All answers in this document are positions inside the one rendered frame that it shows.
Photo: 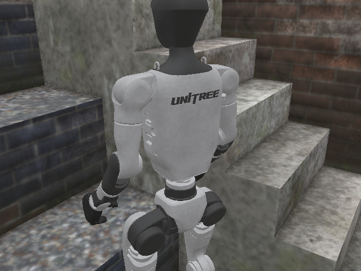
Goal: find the robot left hand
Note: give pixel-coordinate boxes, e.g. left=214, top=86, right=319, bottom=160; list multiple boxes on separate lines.
left=82, top=193, right=118, bottom=225

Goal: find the left robot upper arm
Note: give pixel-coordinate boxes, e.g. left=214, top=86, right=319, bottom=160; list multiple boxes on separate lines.
left=112, top=72, right=154, bottom=179

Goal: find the right robot thigh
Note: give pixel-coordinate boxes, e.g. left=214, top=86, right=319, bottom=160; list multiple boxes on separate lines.
left=184, top=187, right=226, bottom=271

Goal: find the right robot upper arm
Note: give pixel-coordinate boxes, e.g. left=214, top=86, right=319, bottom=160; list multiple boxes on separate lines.
left=208, top=64, right=239, bottom=145

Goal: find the left robot forearm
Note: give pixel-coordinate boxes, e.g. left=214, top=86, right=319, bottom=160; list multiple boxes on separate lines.
left=89, top=154, right=130, bottom=211

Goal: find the humanoid robot head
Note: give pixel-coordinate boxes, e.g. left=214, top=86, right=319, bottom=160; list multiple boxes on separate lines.
left=151, top=0, right=212, bottom=75

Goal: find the robot right hand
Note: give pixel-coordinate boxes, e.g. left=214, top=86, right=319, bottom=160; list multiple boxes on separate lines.
left=195, top=173, right=205, bottom=182

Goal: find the right robot forearm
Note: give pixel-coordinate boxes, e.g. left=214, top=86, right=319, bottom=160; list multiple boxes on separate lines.
left=210, top=141, right=233, bottom=165

